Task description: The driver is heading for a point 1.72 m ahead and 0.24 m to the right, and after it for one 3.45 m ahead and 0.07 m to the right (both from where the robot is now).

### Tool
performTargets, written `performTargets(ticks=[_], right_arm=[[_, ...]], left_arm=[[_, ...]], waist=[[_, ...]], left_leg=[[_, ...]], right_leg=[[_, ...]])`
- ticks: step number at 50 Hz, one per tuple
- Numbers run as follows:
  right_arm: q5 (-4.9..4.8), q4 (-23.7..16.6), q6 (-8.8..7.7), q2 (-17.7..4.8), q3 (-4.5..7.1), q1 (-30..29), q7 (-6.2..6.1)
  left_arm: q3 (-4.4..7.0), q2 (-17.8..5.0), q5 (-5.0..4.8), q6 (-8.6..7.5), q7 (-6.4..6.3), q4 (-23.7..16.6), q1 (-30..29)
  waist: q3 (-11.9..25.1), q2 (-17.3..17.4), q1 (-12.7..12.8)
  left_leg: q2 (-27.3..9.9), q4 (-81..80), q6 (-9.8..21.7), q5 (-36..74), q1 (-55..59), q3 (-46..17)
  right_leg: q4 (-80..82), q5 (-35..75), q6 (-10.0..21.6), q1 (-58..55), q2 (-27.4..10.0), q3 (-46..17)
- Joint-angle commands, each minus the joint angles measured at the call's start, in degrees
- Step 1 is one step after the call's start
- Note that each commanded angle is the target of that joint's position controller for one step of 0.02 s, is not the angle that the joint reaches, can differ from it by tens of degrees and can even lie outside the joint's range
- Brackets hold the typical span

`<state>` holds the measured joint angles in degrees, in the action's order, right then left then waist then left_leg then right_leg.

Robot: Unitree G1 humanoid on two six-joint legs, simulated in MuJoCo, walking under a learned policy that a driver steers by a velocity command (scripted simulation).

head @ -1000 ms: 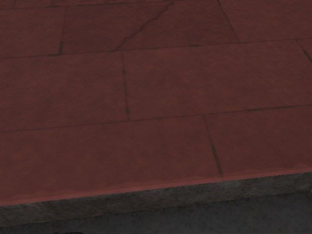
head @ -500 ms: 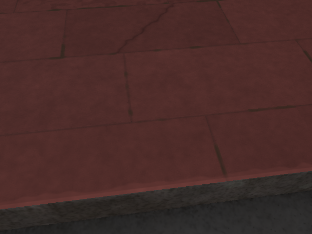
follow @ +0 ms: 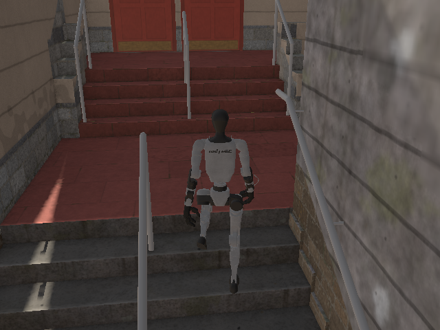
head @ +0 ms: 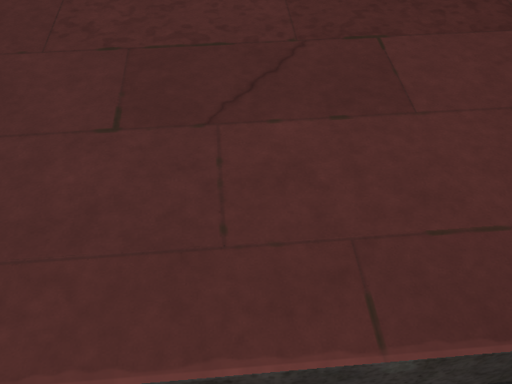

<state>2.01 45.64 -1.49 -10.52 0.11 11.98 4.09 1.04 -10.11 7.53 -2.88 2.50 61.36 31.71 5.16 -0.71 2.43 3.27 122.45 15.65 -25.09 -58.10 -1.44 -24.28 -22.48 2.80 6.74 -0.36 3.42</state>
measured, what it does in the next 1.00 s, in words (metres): climbs: left foot 0.17 m higher, then right foot 0.16 m higher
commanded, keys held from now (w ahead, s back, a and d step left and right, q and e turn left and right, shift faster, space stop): w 1.00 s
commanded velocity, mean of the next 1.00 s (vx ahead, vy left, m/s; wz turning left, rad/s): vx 0.48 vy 0.00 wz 0.00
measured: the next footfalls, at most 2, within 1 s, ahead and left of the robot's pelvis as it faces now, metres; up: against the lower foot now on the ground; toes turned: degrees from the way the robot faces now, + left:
left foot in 0.18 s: +0.26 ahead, +0.13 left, +0.17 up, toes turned +3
right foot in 0.70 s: +0.58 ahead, -0.07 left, +0.33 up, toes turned -3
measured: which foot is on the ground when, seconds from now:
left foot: up 0.00-0.16, down 0.18-0.72, up 0.74-1.00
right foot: down 0.00-0.22, up 0.24-0.68, down 0.70-1.00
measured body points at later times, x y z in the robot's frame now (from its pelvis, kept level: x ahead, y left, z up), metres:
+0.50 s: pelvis +0.27 +0.05 +0.16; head +0.27 +0.05 +0.61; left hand +0.46 +0.25 +0.05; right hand +0.13 -0.14 +0.01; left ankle +0.22 +0.12 -0.57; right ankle +0.35 -0.10 -0.28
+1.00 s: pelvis +0.57 +0.01 +0.32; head +0.57 +0.01 +0.77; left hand +0.52 +0.23 +0.16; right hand +0.70 -0.23 +0.19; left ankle +0.62 +0.18 -0.23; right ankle +0.54 -0.06 -0.41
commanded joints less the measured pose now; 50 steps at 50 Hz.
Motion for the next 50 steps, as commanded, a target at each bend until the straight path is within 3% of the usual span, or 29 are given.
performTargets(ticks=[1, 3, 5, 6, 7, 9, 10, 11, 12, 13, 14, 16, 17, 19, 21, 22, 25, 28, 29, 32, 35, 36, 37, 38, 39, 41, 43, 46, 50], right_arm=[[-0.21, -11.03, 0.62, 6.84, -4.08, -12.86, 1.13], [-2.34, -13.43, 1.11, 1.81, -3.68, -18.82, 0.48], [-2.14, -17.21, 2.80, 0.93, -4.31, -31.23, 1.26], [-1.86, -15.15, 3.56, 3.21, -4.66, -24.30, 2.27], [-1.50, -12.70, 4.55, 0.79, -4.00, -19.24, 2.78], [-0.13, -10.52, 4.47, -1.09, -2.92, -13.32, 2.19], [0.51, -7.15, 3.98, -4.07, -1.59, -2.38, 0.91], [-1.35, -2.37, 2.83, -7.00, -1.49, 8.02, 0.40], [1.56, 4.24, 2.56, -11.03, 0.54, 24.71, -0.82], [2.42, 6.58, -0.15, -13.73, 1.98, 29.43, -1.64], [1.82, 8.92, -1.78, -11.46, 1.73, 24.47, -1.72], [0.47, 11.61, -2.45, -1.24, -0.39, 9.93, -0.41], [0.93, 11.95, -2.05, 4.10, -2.21, 4.52, 0.04], [2.30, 13.72, -2.64, 7.20, -3.25, 0.65, 0.37], [3.02, 13.85, -3.45, 5.17, -2.43, -0.72, 0.74], [4.29, 14.62, -3.86, 4.57, -2.55, 3.42, 0.42], [7.10, 19.81, -3.28, 3.92, -3.28, 17.42, -0.32], [5.20, 19.76, -4.15, 1.54, -3.72, 24.30, 1.41], [4.27, 21.08, -4.01, 3.45, -4.62, 26.54, 2.28], [0.93, 17.89, -6.71, -5.09, -3.34, 22.74, 2.81], [1.13, 18.61, -6.18, -13.31, 0.52, 23.13, 2.27], [2.76, 18.34, -6.51, -10.39, 0.90, 26.42, 2.00], [3.38, 17.78, -6.41, -6.97, 0.75, 29.99, 1.94], [4.13, 17.15, -5.22, 0.00, 0.01, 25.85, 2.69], [2.05, 16.56, -4.79, -1.56, 1.72, 21.07, 3.25], [1.58, 13.00, -5.06, -1.27, 2.47, 13.73, 0.97], [1.62, 8.23, -3.82, 1.24, 0.74, 7.20, -1.11], [1.29, 7.91, -2.83, 0.96, 0.35, 5.40, -0.87], [1.85, 4.16, -4.66, -1.47, 0.55, -6.62, -0.14]], left_arm=[[-2.90, 2.51, 2.23, -0.67, -0.80, 0.18, -2.59], [-2.82, -1.42, 2.68, -2.66, -0.44, -1.12, -5.52], [-2.24, -6.10, -2.25, -2.73, 1.66, -2.46, -3.09], [-1.68, -10.21, -4.15, -3.51, 2.88, -2.35, -3.03], [-0.78, -13.92, -5.16, -4.59, 3.38, -2.52, -2.13], [0.65, -14.94, -5.72, -4.73, 3.92, 0.27, 3.66], [1.42, -14.30, -3.81, -4.01, 4.58, 0.76, 4.35], [0.30, -9.07, -0.55, -3.77, 5.96, -2.11, 8.50], [0.13, -4.81, -1.76, -2.38, 6.94, -2.89, 0.09], [0.48, -1.80, -4.74, -2.44, 6.59, -3.82, -4.91], [1.17, -1.93, -5.71, -2.94, 4.85, -4.96, -10.37], [-0.01, 0.84, -4.97, -2.14, 1.79, -9.28, -17.14], [-0.82, 1.57, -4.84, -1.30, 1.54, -10.11, -17.83], [-1.93, 3.16, -4.65, 0.68, 1.17, -10.11, -15.30], [-2.11, 2.28, -5.45, 0.87, 1.66, -11.09, -18.87], [-2.44, 2.23, -5.97, 0.60, 1.75, -12.13, -22.91], [-4.66, 2.63, -5.86, 0.00, 1.06, -16.34, -34.03], [-4.07, -1.42, -5.17, 1.72, 0.79, -21.32, -47.48], [-5.04, 1.20, -4.46, 3.25, 0.92, -23.81, -53.57], [-3.82, -0.75, -4.42, 4.14, 2.82, -24.40, -51.22], [-3.77, -1.00, -4.87, 2.38, 3.03, -21.71, -40.55], [-2.92, -3.02, -5.11, 1.70, 2.58, -18.17, -31.21], [-2.34, -5.73, -5.84, 2.16, 1.91, -15.69, -23.05], [-0.93, -9.00, -3.68, 2.24, 1.25, -10.07, -8.71], [0.60, -11.68, -3.39, 0.59, 0.60, -8.00, -4.02], [-0.07, -8.18, -4.92, -2.52, 0.14, -5.58, -15.10], [-2.50, 0.40, -4.92, -2.72, 0.55, -2.26, -20.21], [-2.44, 1.72, -3.97, -4.22, 0.14, -3.42, -22.91], [-2.27, -0.25, -2.47, -4.91, -1.43, -3.94, -15.27]], waist=[[-9.28, -3.85, -4.66], [-7.57, 0.93, -5.11], [-5.44, -5.72, -3.64], [-5.29, -12.05, -8.11], [-3.02, -10.79, -9.51], [1.29, -12.95, -8.12], [9.53, -10.44, -10.85], [21.89, 1.90, -10.20], [19.96, 12.52, -16.84], [7.85, 11.67, -15.99], [-1.21, 10.38, -13.56], [-1.23, -1.43, -5.49], [0.82, -0.93, -1.91], [-0.62, -2.54, 2.84], [-3.40, -1.26, 3.84], [-4.34, 5.03, 2.61], [-5.15, 2.25, -2.14], [-2.85, 4.19, -6.39], [-3.89, 6.29, -7.29], [-1.30, 9.18, -1.93], [3.73, 13.15, 1.67], [12.41, 7.79, 1.83], [20.89, -0.04, 2.87], [22.07, -12.03, 8.12], [12.71, -13.70, 8.91], [3.04, -3.46, 1.86], [4.64, 6.33, -3.66], [3.87, 2.09, -8.21], [1.56, -1.77, -3.95]], left_leg=[[-6.70, 5.77, 3.58, 0.78, -27.06, 0.94], [-9.44, -17.49, 1.06, 15.53, -13.26, 5.31], [-6.11, -33.46, -5.37, 7.73, 19.02, 12.12], [-2.34, -32.15, -7.36, 11.75, 22.12, 14.54], [-0.52, -41.57, -8.77, 8.63, 17.23, 15.34], [2.67, -59.06, -7.50, 6.92, 20.27, 16.34], [1.63, -60.53, -4.23, 13.37, 39.23, 8.67], [-5.45, -70.58, 3.87, 10.38, 62.70, -14.88], [-14.18, -92.03, 8.53, 0.07, 68.62, -38.26], [-17.02, -98.50, 4.31, -16.80, 57.41, -47.65], [-16.87, -99.42, 1.83, -17.99, 47.69, -44.51], [-15.94, -96.87, 1.74, -5.75, 38.13, -31.68], [-15.89, -99.09, 1.33, -0.84, 34.65, -28.56], [-13.05, -101.22, -1.89, 5.51, 32.69, -16.18], [-9.97, -105.13, -3.65, 5.42, 27.46, -5.35], [-9.68, -107.36, -3.05, 7.00, 25.90, -4.60], [-12.48, -108.58, -2.85, 7.04, 39.71, -8.01], [-12.65, -115.26, -1.80, 12.78, 39.93, -4.76], [-15.77, -119.10, -1.77, 17.97, 36.22, -6.18], [-16.71, -115.33, -0.47, 67.78, 38.86, 0.14], [-19.29, -101.49, -4.33, 106.84, 64.81, 2.65], [-17.13, -90.84, -7.62, 105.76, 53.93, 1.66], [-12.06, -80.35, -8.81, 89.91, 39.59, -3.10], [-2.42, -61.58, -9.74, 31.86, 23.29, -6.17], [2.86, -26.00, -10.93, 21.72, 13.09, -14.78], [2.61, -8.93, -8.75, 24.32, 3.63, -17.75], [0.62, -10.76, -6.38, 23.74, -0.70, -16.85], [-4.31, -21.53, -7.57, 20.82, -2.45, -9.91], [-8.15, -36.81, -9.16, 23.27, 0.66, -1.51]], right_leg=[[16.86, 3.68, 12.22, 4.73, -14.58, -10.04], [22.47, 1.86, 10.39, 18.47, -10.14, -4.76], [36.35, 15.96, 13.46, 37.11, -10.97, -4.60], [28.34, 59.78, 15.61, 30.32, -13.58, -2.82], [20.82, 85.40, 14.74, 13.96, -14.98, -1.40], [8.24, 103.39, 12.61, -5.95, -16.52, 0.21], [-5.63, 105.47, 9.77, 0.73, -15.06, -0.73], [-21.04, 83.35, 8.16, 20.48, -8.85, -7.04], [-42.10, 22.89, 5.71, 36.75, 2.60, -10.73], [-68.07, 22.96, 6.09, 48.23, 4.79, -20.77], [-80.60, 24.89, 6.84, 55.01, 4.41, -20.88], [-89.98, 26.12, 11.22, 58.82, 4.51, -21.54], [-94.68, 25.91, 13.49, 58.88, 3.47, -21.15], [-94.23, 24.98, 14.97, 64.41, 1.82, -18.70], [-86.41, 19.73, 14.44, 63.43, -0.38, -11.33], [-94.96, 16.15, 14.06, 64.44, -0.76, -7.38], [-97.01, 13.70, 15.08, 80.33, -1.70, -7.98], [-72.78, 21.37, 10.79, 70.10, -4.92, 3.82], [-69.65, 15.81, 9.64, 63.60, -5.93, 2.53], [-58.06, 3.74, 6.90, 43.02, 1.22, 10.40], [-40.34, -1.09, 7.81, 38.86, 4.39, 7.55], [-42.96, 17.22, 11.97, 19.52, 2.00, -1.04], [-33.08, 10.86, 15.99, 2.72, -1.81, -18.20], [-14.39, 7.18, 20.03, -11.59, -9.32, -37.84], [-2.87, -3.46, 20.66, -0.93, -13.44, -54.27], [-3.91, -0.61, 15.34, 10.75, -13.03, -43.07], [-4.52, 18.78, 11.27, 10.11, -13.66, -32.48], [-1.32, 29.94, 7.49, 11.86, -9.38, -14.92], [6.01, 27.49, 8.00, 14.04, -5.12, -6.99]])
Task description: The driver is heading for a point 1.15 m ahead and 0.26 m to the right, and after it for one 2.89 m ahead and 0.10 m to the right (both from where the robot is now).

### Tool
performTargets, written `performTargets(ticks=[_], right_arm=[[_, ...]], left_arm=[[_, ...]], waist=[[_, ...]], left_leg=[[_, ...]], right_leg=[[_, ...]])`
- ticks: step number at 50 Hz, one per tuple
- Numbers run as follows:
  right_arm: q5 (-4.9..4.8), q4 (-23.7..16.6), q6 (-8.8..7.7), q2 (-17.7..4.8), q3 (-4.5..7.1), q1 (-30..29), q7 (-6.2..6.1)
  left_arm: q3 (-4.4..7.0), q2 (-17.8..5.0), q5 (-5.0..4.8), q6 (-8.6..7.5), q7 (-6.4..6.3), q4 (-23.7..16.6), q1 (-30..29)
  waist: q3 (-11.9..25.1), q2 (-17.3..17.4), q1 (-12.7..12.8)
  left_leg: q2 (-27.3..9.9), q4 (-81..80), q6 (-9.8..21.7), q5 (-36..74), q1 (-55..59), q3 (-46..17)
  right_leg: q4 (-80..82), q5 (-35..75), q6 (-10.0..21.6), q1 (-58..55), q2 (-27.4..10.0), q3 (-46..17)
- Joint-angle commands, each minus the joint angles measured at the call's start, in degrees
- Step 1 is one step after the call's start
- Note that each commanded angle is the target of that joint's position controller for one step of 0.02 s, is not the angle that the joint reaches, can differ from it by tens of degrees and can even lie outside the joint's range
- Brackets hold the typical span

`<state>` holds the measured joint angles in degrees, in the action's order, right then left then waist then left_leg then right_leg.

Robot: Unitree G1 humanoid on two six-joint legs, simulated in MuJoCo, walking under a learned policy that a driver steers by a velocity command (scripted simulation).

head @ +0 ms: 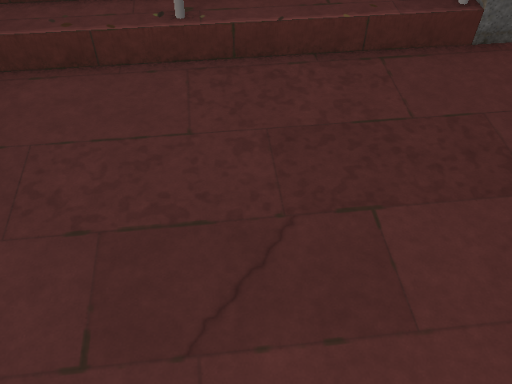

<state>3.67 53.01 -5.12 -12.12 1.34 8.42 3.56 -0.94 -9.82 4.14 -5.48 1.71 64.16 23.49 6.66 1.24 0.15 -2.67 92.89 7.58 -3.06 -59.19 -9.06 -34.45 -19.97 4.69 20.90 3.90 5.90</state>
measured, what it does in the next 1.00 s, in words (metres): walks ahead, turning right: left foot, then right foot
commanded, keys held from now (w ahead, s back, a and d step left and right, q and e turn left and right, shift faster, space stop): w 0.30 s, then w+e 0.70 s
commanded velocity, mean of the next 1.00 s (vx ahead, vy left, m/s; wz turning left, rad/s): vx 0.50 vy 0.00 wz -0.28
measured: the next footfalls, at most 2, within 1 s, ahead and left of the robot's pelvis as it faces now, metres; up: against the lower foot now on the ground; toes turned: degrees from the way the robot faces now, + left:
left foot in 0.28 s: +0.34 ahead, +0.16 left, +0.00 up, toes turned +2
right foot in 0.90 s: +0.60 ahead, -0.09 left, +0.00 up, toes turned -20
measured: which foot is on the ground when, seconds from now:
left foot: up 0.00-0.26, down 0.28-0.88, up 0.90-1.00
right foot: down 0.00-0.32, up 0.34-0.88, down 0.90-1.00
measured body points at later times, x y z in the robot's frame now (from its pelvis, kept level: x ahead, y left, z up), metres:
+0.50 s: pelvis +0.27 +0.09 +0.02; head +0.28 +0.09 +0.47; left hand +0.34 +0.32 -0.13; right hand +0.30 -0.16 -0.12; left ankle +0.29 +0.16 -0.72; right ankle +0.23 -0.07 -0.62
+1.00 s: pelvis +0.52 +0.00 +0.00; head +0.55 -0.01 +0.45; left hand +0.74 +0.20 -0.11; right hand +0.52 -0.28 -0.12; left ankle +0.42 +0.17 -0.60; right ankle +0.56 -0.08 -0.72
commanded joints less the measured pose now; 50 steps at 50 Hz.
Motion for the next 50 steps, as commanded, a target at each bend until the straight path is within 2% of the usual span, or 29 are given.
performTargets(ticks=[1, 4, 7, 10, 12, 14, 15, 16, 17, 18, 19, 21, 22, 24, 25, 26, 28, 30, 33, 38, 41, 43, 44, 45, 46, 47, 48, 49, 50], right_arm=[[0.19, -4.86, -1.26, 0.20, -0.79, -6.10, 0.54], [0.06, -7.14, -0.11, 2.03, -1.25, -11.81, 0.81], [-0.36, -8.12, 2.47, 0.52, -0.04, -12.88, 0.48], [-0.86, -10.24, 3.02, -0.67, 1.49, -17.98, -0.56], [-1.37, -11.27, 2.53, -1.19, 2.47, -19.79, -1.04], [-2.57, -10.18, 0.89, -3.69, 4.05, -15.37, -1.98], [-2.45, -7.94, 0.06, -5.53, 4.84, -7.48, -2.66], [-2.27, -5.57, -0.35, -6.00, 4.05, 3.34, -2.44], [-1.11, -0.10, -0.01, -5.52, 4.50, 18.50, -3.35], [0.04, 2.42, -0.77, -7.05, 5.48, 18.83, -4.17], [-0.43, 2.04, -1.15, -7.16, 5.62, 13.16, -4.77], [-1.01, 1.48, -0.59, 1.34, 3.22, 7.21, -4.58], [-0.94, 0.96, -0.45, 4.10, 2.28, 5.82, -4.31], [-0.20, 0.94, -0.78, 4.35, 2.32, 5.94, -4.00], [-3.80, 0.84, -1.94, -2.17, 3.16, 3.16, -3.63], [-4.37, 0.87, -2.22, -2.93, 3.32, 2.43, -3.84], [-3.34, 2.65, -1.98, -2.86, 3.04, 5.58, -4.71], [-2.33, 3.25, -1.82, -3.78, 2.94, 6.85, -5.34], [-2.64, 3.50, -1.93, -4.81, 2.84, 9.14, -6.05], [-3.56, 5.02, -0.32, -7.21, 3.79, 15.41, -6.50], [-4.04, 3.53, 0.73, -9.51, 4.56, 12.90, -6.76], [-4.44, 2.32, 1.34, -11.59, 5.18, 10.63, -6.96], [-4.83, 1.40, 1.67, -12.25, 5.34, 8.27, -6.84], [-4.51, -0.21, 1.17, -11.81, 5.18, 6.69, -6.70], [-2.41, -3.48, -0.77, -2.31, 2.45, 10.26, -5.09], [-4.98, -5.12, -3.89, -5.13, 2.70, 5.80, -3.88], [-6.79, -6.68, -5.17, -6.83, 3.24, 0.86, -3.45], [-6.07, -6.88, -5.41, -7.28, 3.16, 0.18, -3.70], [-4.73, -6.87, -4.87, -7.81, 3.72, -0.04, -4.24]], left_arm=[[-0.38, -0.82, 0.88, -2.16, -0.71, -6.17, -4.42], [-0.09, -2.63, -0.79, -1.96, 0.55, -6.16, -0.51], [0.65, -5.20, -2.51, -2.96, 1.85, -4.82, 1.76], [1.18, -4.64, -2.54, -3.05, 1.90, -1.91, 5.93], [2.25, -5.91, -2.45, -2.36, 1.43, -1.86, 5.49], [3.48, -7.31, -2.10, -1.63, 0.90, -2.79, 4.02], [3.27, -5.43, -1.72, -1.75, 0.27, -4.08, 4.58], [1.04, 1.16, -1.08, -2.46, 0.02, -5.71, 12.67], [1.64, -1.32, -1.12, -1.92, 1.49, -5.94, 6.45], [3.34, -3.38, -2.06, -1.07, 2.12, -7.55, -1.97], [4.28, -4.65, -2.58, -1.34, 1.59, -7.16, -4.43], [3.88, -0.75, -0.86, -1.80, 0.74, -6.74, -3.37], [3.42, 1.78, -0.65, -1.39, 0.94, -7.10, -3.76], [3.54, 2.85, -1.60, -0.97, 1.60, -6.78, -4.64], [6.27, -4.79, -9.01, 0.43, -1.74, -10.76, -7.93], [6.07, -4.87, -9.13, 1.06, -2.88, -11.31, -9.22], [6.13, -4.00, -6.82, 1.78, -3.35, -12.88, -11.87], [6.23, -3.68, -6.07, 2.19, -2.83, -14.36, -14.13], [6.12, -4.00, -5.86, 2.51, -1.56, -16.13, -19.00], [5.19, -3.12, -5.76, 3.09, 0.02, -20.31, -27.98], [5.56, -4.18, -5.40, 3.17, 0.96, -22.63, -28.87], [6.88, -6.94, -5.60, 3.44, 1.18, -22.30, -22.37], [8.37, -9.77, -5.80, 3.34, 0.90, -20.21, -13.66], [10.53, -15.10, -5.32, 3.51, -0.19, -17.55, -2.93], [11.08, -20.26, -5.66, 3.07, -0.78, -17.23, -2.35], [9.82, -17.32, -4.55, 2.72, -0.98, -17.54, 1.08], [8.98, -13.62, -4.08, 2.28, -1.30, -17.82, -1.41], [8.20, -11.19, -4.65, 1.96, -1.24, -19.15, -6.79], [7.60, -9.79, -4.97, 1.73, -1.06, -20.25, -11.42]], waist=[[-0.27, -3.81, -0.20], [-3.63, -5.11, 1.91], [-8.84, -6.11, 1.07], [-9.85, -5.52, 2.29], [-8.76, -5.43, 1.74], [-3.77, -4.26, -0.46], [5.03, -2.02, -1.72], [19.71, 11.43, -2.40], [18.22, 13.02, -9.24], [5.45, 7.57, -10.21], [-3.32, 5.70, -7.56], [-3.11, 2.26, -2.48], [-2.39, 0.91, -0.80], [-2.82, 0.52, -0.13], [-2.86, 0.45, 1.99], [-4.03, 1.33, 2.13], [-7.28, 1.26, 1.46], [-8.58, 2.39, 1.46], [-8.63, 1.22, -0.31], [-12.12, 0.01, -4.10], [-10.77, 1.96, -2.31], [-6.62, 5.24, 1.85], [-2.59, 4.90, 6.48], [3.24, 1.21, 10.82], [6.57, -14.09, 4.34], [13.61, -11.44, 7.01], [6.96, -9.19, 7.06], [2.83, -2.88, 4.15], [-0.18, 0.40, 1.43]], left_leg=[[-3.08, -14.43, -1.97, 3.62, 1.42, 6.96], [-3.83, -38.03, -4.51, 12.42, 13.52, 9.32], [-2.35, -49.01, -5.61, 12.61, 16.70, 8.90], [-1.82, -58.65, -4.19, 5.23, 14.54, 8.72], [0.26, -63.01, -3.01, -0.29, 20.83, 11.37], [2.76, -65.36, -0.07, 3.34, 37.60, 13.25], [0.24, -59.53, 3.74, 11.43, 55.35, 10.47], [-11.81, -62.70, 14.46, 6.70, 86.18, -7.63], [-18.62, -74.97, 15.15, -4.07, 90.61, -24.18], [-16.33, -78.24, 8.16, -16.15, 79.67, -21.08], [-15.20, -79.32, 5.34, -15.63, 66.73, -14.28], [-14.62, -81.73, 5.19, -2.77, 54.92, -5.82], [-14.15, -82.56, 4.93, 1.79, 52.59, -2.96], [-12.86, -84.11, 5.30, 5.28, 52.42, 2.41], [-11.44, -83.93, 1.87, 2.84, 52.81, 4.35], [-11.87, -84.57, 1.06, 2.09, 51.42, 5.55], [-12.39, -85.42, 1.24, 3.42, 48.98, 7.58], [-11.19, -85.63, 0.67, 6.12, 47.55, 11.19], [-9.44, -85.91, -1.07, 8.70, 48.91, 16.14], [-13.46, -82.54, -1.61, 16.06, 64.72, 18.39], [-14.11, -75.04, -1.77, 37.12, 66.46, 21.44], [-14.10, -63.78, -2.04, 53.66, 66.35, 22.39], [-12.13, -52.54, -3.33, 52.83, 63.20, 23.33], [-9.17, -35.35, -5.62, 35.83, 48.45, 22.71], [3.44, -14.31, -8.97, -24.54, 19.45, 18.14], [5.27, -6.16, -8.12, -28.71, 11.91, 4.81], [1.77, -7.45, -6.67, -23.45, 6.66, 3.77], [-1.00, -12.86, -6.29, -18.30, 9.70, 3.97], [-2.66, -17.49, -7.03, -16.02, 14.22, 4.75]], right_leg=[[17.22, 28.57, 7.03, -2.83, -9.99, -9.53], [22.46, 29.77, 8.77, -1.71, -11.68, -8.00], [24.54, 32.46, 9.11, -9.57, -15.96, -10.16], [22.82, 35.55, 8.63, -25.39, -19.10, -10.69], [19.96, 42.99, 7.69, -28.71, -19.70, -9.90], [12.48, 53.69, 4.13, -25.71, -15.91, -6.69], [3.38, 46.98, 0.98, -18.74, -11.91, -4.80], [-11.87, 22.88, -3.31, 4.34, -4.03, -4.86], [-24.62, -10.37, -3.96, 15.82, 1.36, -7.16], [-36.00, -5.25, -0.64, 22.97, -2.95, -12.29], [-39.87, -0.30, 0.80, 24.30, -6.22, -12.28], [-38.81, 7.14, 2.99, 17.61, -9.62, -14.26], [-38.32, 8.31, 2.77, 15.98, -10.24, -13.88], [-38.53, 9.37, 2.03, 18.84, -9.77, -13.84], [-37.55, 9.68, 0.72, 20.18, -10.81, -13.31], [-35.70, 10.90, -0.42, 22.61, -11.38, -13.54], [-32.90, 14.83, -2.06, 25.70, -11.41, -13.72], [-27.50, 20.06, -2.07, 25.92, -11.03, -13.09], [-16.85, 27.06, -1.40, 21.83, -10.22, -9.13], [-6.60, 21.41, -0.05, 26.97, -9.46, -5.67], [-3.67, 12.42, 1.75, 19.30, -5.91, 0.25], [-2.95, 6.12, 3.80, 9.09, -1.85, 3.02], [3.05, 10.12, 5.80, -2.50, 0.02, 2.82], [4.57, 13.66, 8.91, -21.93, -4.71, -7.64], [7.60, 13.18, 19.37, -42.24, -19.26, -37.72], [16.52, 9.45, 22.41, -46.39, -22.89, -51.44], [17.00, 12.74, 18.89, -42.17, -21.00, -42.87], [17.25, 17.51, 16.19, -32.86, -18.67, -35.22], [18.14, 22.08, 14.32, -23.25, -16.69, -30.29]])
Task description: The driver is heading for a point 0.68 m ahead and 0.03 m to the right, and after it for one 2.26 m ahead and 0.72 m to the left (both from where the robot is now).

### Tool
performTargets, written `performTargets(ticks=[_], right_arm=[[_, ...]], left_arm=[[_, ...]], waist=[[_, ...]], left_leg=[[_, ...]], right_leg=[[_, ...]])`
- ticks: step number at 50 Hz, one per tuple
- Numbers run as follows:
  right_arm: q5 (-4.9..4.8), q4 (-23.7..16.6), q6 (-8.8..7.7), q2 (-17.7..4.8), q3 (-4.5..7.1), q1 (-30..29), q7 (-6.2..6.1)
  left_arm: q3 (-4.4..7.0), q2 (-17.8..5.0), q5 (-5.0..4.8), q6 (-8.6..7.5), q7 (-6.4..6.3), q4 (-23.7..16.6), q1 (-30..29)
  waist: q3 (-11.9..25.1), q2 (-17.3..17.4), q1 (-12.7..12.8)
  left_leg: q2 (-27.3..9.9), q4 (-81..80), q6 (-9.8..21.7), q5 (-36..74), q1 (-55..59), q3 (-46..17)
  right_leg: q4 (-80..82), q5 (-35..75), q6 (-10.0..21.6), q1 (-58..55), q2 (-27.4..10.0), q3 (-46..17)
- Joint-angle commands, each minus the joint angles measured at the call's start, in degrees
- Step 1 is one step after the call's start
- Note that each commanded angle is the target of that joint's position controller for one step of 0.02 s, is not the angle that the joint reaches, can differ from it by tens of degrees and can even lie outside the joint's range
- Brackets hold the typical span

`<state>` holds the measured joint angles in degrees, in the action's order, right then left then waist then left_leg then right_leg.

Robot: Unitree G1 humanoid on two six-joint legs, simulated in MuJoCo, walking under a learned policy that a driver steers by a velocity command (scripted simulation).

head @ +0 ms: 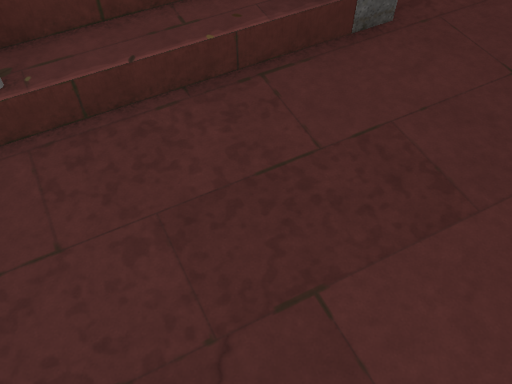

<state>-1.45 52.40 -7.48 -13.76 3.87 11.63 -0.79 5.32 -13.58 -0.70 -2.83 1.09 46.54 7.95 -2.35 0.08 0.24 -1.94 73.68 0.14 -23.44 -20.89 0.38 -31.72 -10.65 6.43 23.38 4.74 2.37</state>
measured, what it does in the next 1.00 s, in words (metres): walks ahead: left foot, then right foot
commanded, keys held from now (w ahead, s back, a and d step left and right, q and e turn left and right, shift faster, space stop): w+e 0.14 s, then w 0.70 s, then w+q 0.16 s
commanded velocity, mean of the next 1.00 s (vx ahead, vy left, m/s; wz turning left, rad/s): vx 0.50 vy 0.00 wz -0.19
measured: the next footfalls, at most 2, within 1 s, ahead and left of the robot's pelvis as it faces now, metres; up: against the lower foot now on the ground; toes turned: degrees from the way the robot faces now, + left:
left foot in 0.36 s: +0.39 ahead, +0.12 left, +0.00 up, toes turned -11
right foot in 0.86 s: +0.58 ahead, -0.17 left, +0.00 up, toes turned -12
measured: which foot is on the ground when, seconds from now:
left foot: up 0.00-0.34, down 0.36-0.86, up 0.88-1.00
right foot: down 0.00-0.38, up 0.40-0.84, down 0.86-1.00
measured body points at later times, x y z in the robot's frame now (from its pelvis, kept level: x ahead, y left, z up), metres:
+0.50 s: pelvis +0.28 +0.04 +0.01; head +0.31 +0.04 +0.46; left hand +0.41 +0.29 -0.12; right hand +0.38 -0.24 -0.10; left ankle +0.35 +0.13 -0.73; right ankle +0.16 -0.07 -0.63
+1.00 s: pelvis +0.51 -0.07 +0.01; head +0.54 -0.09 +0.46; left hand +0.71 +0.16 -0.08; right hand +0.53 -0.35 -0.13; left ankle +0.46 +0.10 -0.64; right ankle +0.54 -0.16 -0.73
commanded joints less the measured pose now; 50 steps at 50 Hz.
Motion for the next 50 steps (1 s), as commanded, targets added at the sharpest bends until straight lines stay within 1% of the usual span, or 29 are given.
performTargets(ticks=[1, 3, 6, 9, 14, 16, 17, 18, 19, 20, 21, 22, 23, 24, 26, 28, 30, 33, 39, 41, 42, 43, 44, 45, 46, 47, 48, 49, 50], right_arm=[[0.96, -6.85, -1.47, -6.55, 1.68, -2.42, -0.08], [1.51, -8.41, 0.12, -5.43, 1.81, -2.49, -0.35], [2.55, -11.11, 0.74, -3.49, 0.89, -9.13, -0.80], [1.99, -12.18, 0.63, -2.19, -0.02, -14.31, -0.28], [0.97, -14.45, -0.21, -4.98, 0.21, -18.98, 1.30], [1.02, -14.31, -0.83, -6.16, 0.60, -16.92, 1.81], [1.31, -13.22, -1.08, -6.98, 1.14, -12.79, 1.78], [2.08, -11.43, -1.40, -8.98, 2.05, -5.26, 1.70], [2.60, -10.04, -1.36, -12.75, 3.02, 5.21, 1.55], [2.26, -7.38, -0.56, -15.11, 3.92, 10.46, 2.08], [0.72, -7.95, 0.01, -10.08, 2.73, 9.95, 1.93], [0.62, -8.85, 0.58, -7.43, 1.93, 5.93, 1.48], [1.41, -9.63, 1.03, -6.92, 1.37, 2.59, 1.40], [1.88, -9.60, 1.11, -6.04, 1.02, 0.69, 1.58], [2.19, -9.15, 0.88, -4.55, 0.41, 0.12, 1.81], [1.60, -8.30, 0.75, -5.73, 0.68, 1.30, 1.68], [1.23, -7.69, 1.09, -7.82, 1.27, 2.51, 1.18], [0.62, -6.92, 1.66, -9.25, 1.60, 4.48, 0.85], [-0.15, -4.74, 2.75, -10.65, 1.84, 9.33, 1.04], [-0.33, -4.48, 3.27, -11.56, 2.10, 8.44, 0.84], [-0.42, -4.55, 3.44, -11.49, 1.99, 7.71, 0.70], [-0.25, -4.70, 3.39, -9.62, 1.34, 7.79, 0.68], [1.46, -6.61, 3.04, -5.91, -0.18, 6.99, 0.66], [0.43, -7.28, 1.84, -2.57, -1.19, 12.78, 0.84], [-0.62, -6.37, 1.50, -8.40, 0.31, 9.63, 0.83], [-0.93, -7.69, 1.48, -9.76, 0.80, 5.41, 0.90], [-0.50, -7.84, 1.91, -8.85, 0.76, 3.49, 0.69], [0.09, -8.01, 2.53, -8.32, 0.99, 2.86, 0.53], [-0.04, -7.83, 3.31, -7.60, 1.11, 4.10, 0.55]], left_arm=[[0.77, -4.81, -0.03, -1.17, -0.58, -3.28, 2.28], [0.79, -5.84, -0.13, -1.41, -1.01, -3.75, 2.41], [1.70, -8.85, -0.28, -1.43, -2.02, -4.06, 5.18], [1.81, -8.60, -0.60, -1.06, -2.19, -3.65, 8.45], [1.39, -7.20, -0.55, -0.95, -1.82, -1.91, 13.83], [1.59, -8.08, -0.20, -0.62, -2.08, -2.25, 13.47], [1.48, -7.95, -0.19, -0.57, -2.14, -2.73, 12.61], [1.03, -6.68, -0.03, -0.80, -2.04, -3.54, 11.10], [0.06, -4.43, 1.05, -1.21, -2.00, -4.98, 11.74], [-0.64, -2.28, -0.97, -2.04, -1.74, -4.53, 19.86], [0.01, -6.80, -1.59, -2.43, -1.70, -3.75, 17.33], [0.39, -8.70, -1.50, -2.53, -1.60, -5.33, 10.16], [0.15, -7.74, -0.70, -2.44, -1.74, -6.34, 6.19], [0.22, -6.81, 0.22, -2.40, -1.87, -7.01, 4.71], [0.17, -5.14, 0.19, -2.00, -1.87, -7.10, 6.61], [-0.19, -3.93, 0.25, -1.66, -1.93, -7.57, 6.05], [-0.82, -3.01, 0.66, -1.64, -1.86, -8.84, 2.29], [-1.59, -1.97, 0.35, -1.81, -1.35, -9.70, -2.69], [-1.51, -3.68, -0.53, -2.36, 0.12, -12.53, -10.70], [-1.04, -4.87, -0.37, -2.69, 0.44, -12.35, -8.40], [-0.30, -6.08, 0.03, -2.72, 0.28, -10.99, -3.92], [1.07, -8.89, 0.56, -2.80, -0.22, -8.85, 4.24], [2.38, -13.94, 1.35, -2.71, -0.94, -7.45, 15.74], [2.58, -16.05, 1.31, -2.35, -0.60, -6.71, 17.02], [1.47, -11.05, 0.74, -2.31, -0.61, -7.00, 16.63], [0.62, -9.01, 0.53, -2.43, -0.76, -7.29, 13.18], [-0.02, -7.51, 0.84, -2.57, -0.60, -7.54, 9.17], [-0.42, -6.00, 1.09, -2.83, -0.34, -7.46, 6.37], [-0.58, -5.29, 1.43, -3.24, -0.26, -7.16, 4.87]], waist=[[7.79, 1.66, -0.69], [6.34, 1.10, -2.34], [4.32, -0.87, -0.84], [4.32, -4.12, 2.13], [3.44, -5.73, 4.84], [3.77, -7.00, 3.23], [5.37, -7.20, 0.88], [10.08, -6.28, -2.60], [18.45, 0.95, -5.97], [24.35, 20.21, -3.70], [19.55, 13.98, -5.32], [11.54, 7.71, -6.14], [7.55, 2.86, -4.64], [4.82, 1.59, -3.06], [4.83, 4.44, -0.52], [4.76, 5.01, -0.03], [4.43, 4.02, -0.66], [3.93, 4.16, -2.37], [1.44, 5.17, -5.13], [2.13, 5.77, -2.86], [4.39, 5.45, -0.27], [9.47, 3.71, 3.15], [18.57, -4.74, 7.47], [23.31, -19.17, 4.56], [18.99, -11.43, 6.57], [12.72, -8.41, 5.76], [9.34, -4.69, 3.71], [6.31, -4.71, 2.04], [5.24, -6.02, 0.29]], left_leg=[[-4.68, -1.35, -0.35, 5.50, -19.77, -4.94], [-5.04, -7.43, -1.90, 6.04, -17.07, -4.25], [-3.35, -21.56, -3.43, 15.06, -15.03, -2.46], [-0.43, -35.67, -2.99, 26.65, -10.42, -1.50], [0.24, -43.26, -0.24, 24.58, -10.82, -2.45], [1.18, -45.70, 1.66, 20.41, -7.63, -1.43], [2.44, -47.81, 3.14, 20.13, -1.97, -0.29], [0.05, -46.26, 5.69, 22.50, 8.83, -2.69], [-9.95, -44.03, 10.34, 26.01, 25.68, -13.58], [-20.51, -51.76, 19.81, 12.11, 41.22, -39.15], [-20.29, -55.62, 18.44, -2.05, 40.06, -44.07], [-18.21, -56.59, 15.85, -2.60, 32.75, -36.08], [-16.17, -57.63, 14.68, 3.64, 24.64, -29.85], [-14.15, -58.94, 14.27, 9.49, 18.46, -25.89], [-11.00, -60.88, 13.43, 17.09, 12.98, -19.95], [-10.42, -62.23, 13.86, 23.22, 11.81, -16.05], [-10.24, -63.30, 13.82, 26.88, 11.39, -12.87], [-8.55, -63.81, 12.19, 26.53, 10.50, -8.35], [-11.25, -60.29, 10.91, 22.76, 15.92, -9.14], [-11.92, -56.68, 9.69, 26.58, 17.07, -9.20], [-10.38, -51.86, 8.59, 33.83, 16.51, -7.66], [-7.31, -41.68, 6.85, 37.53, 12.10, -5.41], [-2.70, -21.95, 4.01, 21.05, -0.16, -1.67], [4.14, -6.42, 1.79, -9.43, -19.99, -2.97], [1.45, 0.29, 1.83, -8.33, -26.16, -7.76], [-0.75, 0.70, 2.27, -2.57, -27.71, -7.21], [-3.04, -1.34, 1.99, 2.16, -25.09, -6.23], [-4.32, -3.87, 1.66, 5.25, -23.28, -6.31], [-5.35, -5.02, 1.44, 7.37, -20.30, -6.74]], right_leg=[[16.51, 14.74, 11.83, -19.47, -15.90, -23.69], [17.95, 15.88, 11.55, -12.87, -14.57, -21.84], [18.52, 17.59, 9.95, -6.79, -11.14, -17.06], [16.83, 14.19, 7.30, -6.13, -8.53, -14.14], [11.73, 8.65, 6.20, -15.29, -13.25, -20.08], [8.43, 12.29, 5.19, -17.85, -14.23, -21.81], [4.67, 19.03, 4.22, -18.11, -12.66, -21.12], [-3.91, 24.51, 2.62, -15.40, -9.77, -18.73], [-20.86, 12.49, 0.19, -5.09, -5.42, -14.01], [-38.11, -18.69, -3.79, 14.31, 1.29, -10.02], [-44.73, -20.99, -3.96, 22.58, -1.57, -13.19], [-46.18, -15.36, -3.93, 25.56, -4.02, -11.82], [-44.44, -10.93, -3.89, 23.81, -6.58, -9.34], [-40.77, -8.28, -3.93, 21.77, -8.34, -8.75], [-35.87, -6.86, -4.15, 16.56, -10.18, -7.86], [-30.70, -5.74, -4.96, 16.61, -10.85, -6.45], [-23.00, -1.02, -5.89, 16.70, -11.35, -5.46], [-11.65, 7.62, -6.29, 12.87, -10.29, -4.06], [-0.55, 7.38, -4.91, 9.93, -7.77, -2.65], [2.81, 4.96, -3.23, 5.01, -6.60, -1.64], [4.85, 5.05, -2.10, -2.02, -5.05, -0.24], [4.62, 6.09, -0.12, -15.01, -6.56, -2.32], [3.65, 9.51, 4.04, -32.34, -19.42, -16.35], [10.41, -0.78, 11.57, -44.98, -29.19, -38.96], [12.73, -7.76, 10.09, -41.55, -27.73, -38.70], [13.73, -6.47, 7.80, -34.58, -26.05, -30.50], [15.59, -3.07, 6.47, -27.13, -23.53, -24.69], [17.87, -0.61, 5.81, -21.57, -21.57, -20.41], [19.88, 1.42, 5.13, -17.73, -20.42, -16.97]])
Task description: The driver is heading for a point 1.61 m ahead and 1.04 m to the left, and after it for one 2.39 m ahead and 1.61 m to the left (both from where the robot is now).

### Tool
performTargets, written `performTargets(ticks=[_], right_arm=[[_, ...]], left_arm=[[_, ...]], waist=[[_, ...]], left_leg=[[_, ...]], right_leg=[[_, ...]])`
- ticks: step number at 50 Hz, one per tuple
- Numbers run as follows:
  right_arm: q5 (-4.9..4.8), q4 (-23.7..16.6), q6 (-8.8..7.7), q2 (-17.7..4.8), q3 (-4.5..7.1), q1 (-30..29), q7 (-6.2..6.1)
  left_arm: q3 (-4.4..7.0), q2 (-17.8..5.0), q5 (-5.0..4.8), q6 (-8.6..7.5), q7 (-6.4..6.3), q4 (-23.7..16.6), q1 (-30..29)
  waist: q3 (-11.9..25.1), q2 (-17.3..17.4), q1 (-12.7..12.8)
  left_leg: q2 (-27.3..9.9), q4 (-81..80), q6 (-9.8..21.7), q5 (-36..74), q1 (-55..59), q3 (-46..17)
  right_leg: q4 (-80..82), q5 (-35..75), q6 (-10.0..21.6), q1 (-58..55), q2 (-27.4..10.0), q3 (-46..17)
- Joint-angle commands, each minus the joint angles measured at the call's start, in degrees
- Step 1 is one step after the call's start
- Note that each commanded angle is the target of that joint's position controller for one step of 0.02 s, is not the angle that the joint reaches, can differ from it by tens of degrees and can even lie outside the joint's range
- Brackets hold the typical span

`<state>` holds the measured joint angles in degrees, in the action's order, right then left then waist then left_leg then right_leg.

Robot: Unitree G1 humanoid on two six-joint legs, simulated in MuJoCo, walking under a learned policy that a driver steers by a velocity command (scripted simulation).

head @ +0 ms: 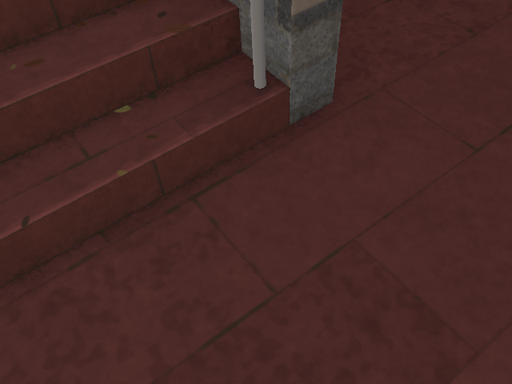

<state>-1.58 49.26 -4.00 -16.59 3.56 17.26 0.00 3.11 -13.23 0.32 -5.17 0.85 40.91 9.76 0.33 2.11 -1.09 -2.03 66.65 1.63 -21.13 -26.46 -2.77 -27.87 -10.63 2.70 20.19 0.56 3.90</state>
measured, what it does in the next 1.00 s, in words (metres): walks ahead, turning left: left foot, then right foot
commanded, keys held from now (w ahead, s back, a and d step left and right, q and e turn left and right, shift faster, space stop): w+q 1.00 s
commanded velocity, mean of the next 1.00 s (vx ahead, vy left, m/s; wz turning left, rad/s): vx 0.50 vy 0.00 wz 0.52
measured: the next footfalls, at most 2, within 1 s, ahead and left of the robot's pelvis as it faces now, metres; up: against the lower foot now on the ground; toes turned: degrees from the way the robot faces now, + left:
left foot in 0.42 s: +0.35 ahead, +0.17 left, +0.00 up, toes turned +17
right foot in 0.90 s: +0.67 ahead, +0.10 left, +0.00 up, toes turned +32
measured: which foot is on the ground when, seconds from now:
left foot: up 0.00-0.40, down 0.42-0.92, up 0.94-1.00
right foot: down 0.00-0.44, up 0.46-0.88, down 0.90-1.00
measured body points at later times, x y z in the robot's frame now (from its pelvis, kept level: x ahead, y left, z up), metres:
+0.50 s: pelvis +0.25 +0.07 -0.02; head +0.30 +0.09 +0.43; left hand +0.23 +0.36 -0.14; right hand +0.50 -0.13 -0.11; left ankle +0.31 +0.16 -0.74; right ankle +0.11 -0.11 -0.64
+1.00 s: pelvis +0.53 +0.13 -0.01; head +0.56 +0.13 +0.44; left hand +0.53 +0.44 -0.09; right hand +0.74 -0.09 -0.13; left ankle +0.36 +0.16 -0.67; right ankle +0.64 +0.08 -0.74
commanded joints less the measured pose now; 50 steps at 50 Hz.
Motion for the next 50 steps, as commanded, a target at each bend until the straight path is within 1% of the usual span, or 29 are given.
performTargets(ticks=[1, 3, 7, 11, 13, 16, 19, 20, 21, 22, 23, 24, 25, 26, 27, 28, 31, 34, 35, 37, 40, 42, 44, 45, 46, 47, 48, 49, 50], right_arm=[[-0.14, -4.43, 0.49, -3.87, 1.39, -0.68, -0.24], [-0.15, -4.80, 1.28, -2.84, 1.41, -1.38, -0.30], [0.31, -6.37, 1.44, -1.97, 1.39, -5.56, 0.08], [0.63, -9.18, 1.39, -0.62, 0.68, -13.00, 1.21], [0.56, -11.22, 1.34, 0.19, 0.25, -16.50, 1.80], [0.32, -13.62, 1.80, -0.31, 0.32, -19.19, 3.10], [0.35, -14.47, 1.85, -2.69, 1.54, -14.95, 3.72], [0.16, -13.09, 1.88, -4.82, 2.75, -8.40, 3.61], [0.12, -10.63, 1.97, -8.41, 4.69, 1.13, 2.78], [0.20, -9.12, 2.45, -14.00, 6.09, 7.35, 1.36], [0.37, -10.99, 1.54, -16.92, 5.91, 4.62, 1.65], [0.80, -11.24, 1.27, -11.78, 4.58, 6.47, 1.82], [0.80, -10.96, 0.80, -9.21, 3.89, 4.20, 1.67], [0.51, -11.65, 0.53, -7.68, 3.30, 0.06, 1.64], [0.64, -12.39, 0.48, -5.80, 2.71, -3.38, 1.48], [1.24, -13.29, 0.41, -5.20, 2.36, -4.81, 1.26], [0.91, -13.09, 0.04, -6.75, 2.74, -4.21, 0.43], [0.57, -12.17, 0.46, -8.28, 3.18, -1.84, -0.56], [2.31, -9.12, 0.81, -9.62, 3.34, 2.65, 0.40], [2.14, -8.85, 1.12, -8.07, 3.15, 4.46, 0.98], [2.78, -9.08, 1.35, -8.78, 3.40, 5.72, 0.87], [3.17, -9.88, 1.18, -9.96, 3.74, 4.13, 0.37], [3.06, -10.15, 0.92, -10.66, 3.88, 1.63, 0.31], [2.71, -9.99, 0.59, -9.43, 3.41, 1.11, 0.57], [2.20, -11.19, 0.05, -5.24, 2.09, 1.49, 0.98], [0.93, -13.32, 0.15, -2.81, 1.57, 7.25, 0.93], [2.66, -10.56, 1.18, -6.61, 1.77, 7.73, 0.43], [3.02, -9.78, 1.53, -7.33, 1.93, 4.52, 0.93], [3.07, -9.57, 1.80, -6.84, 1.79, 2.24, 1.50]], left_arm=[[1.70, -5.31, 0.42, -1.31, 0.00, -1.06, 2.48], [2.09, -6.09, 0.56, -1.87, -0.27, 0.12, 2.88], [2.59, -7.49, 0.76, -1.67, -1.30, 2.33, 4.84], [2.85, -8.60, -0.02, -1.22, -2.03, 3.84, 6.69], [3.13, -9.55, -0.33, -0.68, -2.28, 5.16, 8.90], [3.51, -10.85, -0.81, 0.95, -2.04, 6.26, 10.40], [4.15, -13.53, -1.41, 1.87, -2.78, 5.84, 8.43], [4.32, -14.40, -1.53, 2.29, -3.01, 5.71, 7.57], [4.06, -14.14, -1.72, 2.28, -3.21, 5.40, 6.95], [2.47, -9.22, 0.56, 1.47, -3.01, 3.79, 8.34], [0.55, -4.41, 0.28, -0.82, -2.05, 0.53, 11.49], [1.63, -9.56, -1.89, -2.86, -1.12, -0.39, 3.90], [1.58, -9.82, -2.97, -3.64, -0.85, -1.78, 0.49], [1.44, -9.11, -1.82, -3.76, -1.32, -1.29, 0.42], [1.99, -9.92, -0.30, -3.29, -1.73, -0.97, 0.57], [2.30, -10.11, 0.00, -2.48, -1.60, -1.08, 1.75], [1.90, -8.14, 0.67, -0.80, -1.66, -2.00, 1.13], [1.02, -6.37, 0.94, -0.78, -1.66, -3.94, -5.50], [-0.55, -4.00, 4.13, 1.83, 0.00, -2.92, -2.50], [-0.58, -5.12, 3.01, 3.22, 0.70, -3.96, -5.92], [-0.52, -7.17, 1.94, 2.73, 0.63, -6.10, -11.51], [-0.11, -8.70, 1.84, 1.96, 0.47, -6.24, -9.93], [0.62, -10.05, 1.64, 1.14, -0.04, -4.41, -2.55], [1.27, -11.23, 2.17, 0.27, -0.66, -2.47, 4.32], [2.21, -15.48, 3.37, -0.27, -1.68, -1.81, 13.33], [3.54, -21.34, 3.68, 0.40, -1.71, -1.83, 12.50], [2.90, -16.42, 2.73, 1.10, -1.29, -2.28, 9.57], [1.64, -11.42, 2.20, 1.35, -1.10, -2.95, 6.72], [0.94, -9.00, 1.99, 1.43, -1.02, -2.46, 5.20]], waist=[[2.06, -8.35, 0.78], [0.89, -6.83, 0.19], [-0.36, -5.19, 0.83], [-3.20, -4.10, 3.70], [-4.68, -4.22, 5.18], [-5.27, -5.08, 5.72], [-0.88, -8.55, 1.57], [2.59, -8.84, -2.25], [7.41, -7.24, -7.14], [12.14, 3.83, -7.15], [20.42, 13.36, -1.79], [19.96, 4.79, -6.36], [12.48, 3.37, -5.48], [7.65, -2.26, -2.33], [5.11, -2.25, -0.17], [4.20, -0.95, 1.58], [2.56, -0.71, 2.59], [0.98, 0.52, 0.54], [1.92, 2.73, 0.78], [0.77, 3.78, -1.35], [-0.96, 3.40, -3.30], [-0.92, 3.17, -1.88], [0.22, 3.27, 1.81], [3.21, 0.20, 5.18], [11.21, -7.92, 8.49], [13.53, -23.76, 4.00], [8.97, -14.69, 2.55], [3.80, -7.35, 2.53], [0.77, -4.81, 2.05]], left_leg=[[-5.39, 1.38, -0.34, 6.41, -13.32, -3.65], [-5.23, -0.11, -1.03, 9.80, -14.47, -4.35], [-4.48, -8.68, -1.92, 19.42, -18.04, -4.97], [-3.79, -20.70, -1.08, 26.61, -16.18, -0.56], [-3.71, -24.77, -0.20, 25.55, -17.36, 1.06], [-2.71, -27.31, 1.35, 17.80, -18.39, 4.06], [2.51, -28.87, 4.75, 9.31, -6.55, 9.45], [4.99, -30.98, 6.36, 8.87, 2.09, 10.48], [6.53, -35.80, 8.65, 13.43, 17.37, 8.96], [-5.08, -34.80, 12.45, 19.65, 35.28, -8.81], [-17.27, -44.93, 24.80, 8.99, 50.04, -43.16], [-16.39, -49.31, 21.78, 6.85, 49.91, -41.29], [-14.53, -49.21, 19.50, 10.03, 43.10, -32.59], [-12.01, -49.34, 17.40, 15.55, 33.55, -25.97], [-9.91, -50.13, 16.28, 20.96, 25.98, -21.25], [-8.71, -51.44, 16.04, 23.73, 21.19, -19.45], [-6.77, -53.45, 16.12, 28.97, 14.60, -15.47], [-3.54, -53.03, 13.59, 28.43, 11.76, -11.58], [-0.59, -52.41, 11.16, 29.14, 12.29, -9.29], [-0.47, -51.68, 9.97, 26.84, 13.35, -10.50], [-3.46, -50.21, 10.24, 24.57, 18.01, -15.66], [-5.41, -47.56, 9.00, 24.30, 19.83, -19.13], [-4.98, -42.20, 7.25, 27.83, 17.99, -20.51], [-1.17, -32.96, 5.84, 29.58, 15.85, -18.12], [3.49, -16.20, 4.17, 21.02, 10.64, -11.74], [12.38, -4.21, 2.62, -10.50, -7.36, -4.35], [6.71, 2.25, 3.15, -8.94, -11.98, -5.05], [4.58, 2.26, 3.04, -3.32, -11.11, -4.70], [2.72, 0.15, 2.52, 0.18, -9.31, -3.87]], right_leg=[[17.57, 3.50, 8.67, -12.53, -15.65, -15.99], [19.09, 9.35, 8.52, -11.40, -15.43, -11.09], [19.38, 16.70, 7.57, -14.03, -14.87, -3.46], [20.14, 16.36, 5.80, -15.84, -14.49, 2.38], [19.31, 17.39, 5.54, -19.76, -15.77, 3.69], [15.54, 23.43, 5.49, -26.03, -17.58, 5.18], [4.59, 50.20, 3.31, -26.83, -17.52, 7.97], [-4.30, 56.01, 2.43, -25.54, -16.56, 8.88], [-17.22, 50.55, 0.30, -18.69, -14.03, 10.04], [-36.31, 13.88, -2.27, -0.51, -9.85, 9.47], [-53.50, -23.65, -4.75, 20.37, 2.19, -2.02], [-55.50, -20.43, -3.55, 26.82, -0.73, -10.10], [-52.61, -15.53, -2.36, 29.05, -2.93, -9.14], [-47.44, -11.44, -2.28, 25.92, -5.59, -8.91], [-42.84, -9.42, -2.76, 21.70, -7.12, -8.68], [-41.07, -8.06, -3.17, 18.19, -7.87, -8.92], [-33.64, -4.86, -5.40, 16.68, -7.40, -7.33], [-20.62, 5.87, -6.73, 15.82, -5.23, -6.34], [-19.48, 6.80, -6.66, 12.01, -4.61, -2.81], [-15.47, 9.91, -6.40, 11.70, -4.23, -2.87], [-9.85, 8.73, -6.19, 12.87, -3.88, -4.26], [-5.64, 4.97, -5.07, 8.93, -3.24, -5.95], [-2.37, -0.17, -3.49, -1.29, -1.34, -5.25], [1.44, -0.64, -2.12, -10.67, -1.89, -6.26], [4.69, -11.20, 0.74, -22.75, -13.87, -18.08], [14.19, -20.01, 5.92, -32.09, -24.91, -44.84], [14.53, -27.33, 6.93, -27.68, -25.20, -47.40], [14.83, -26.00, 6.06, -21.71, -22.67, -38.88], [15.49, -17.61, 5.15, -17.37, -19.73, -30.25]])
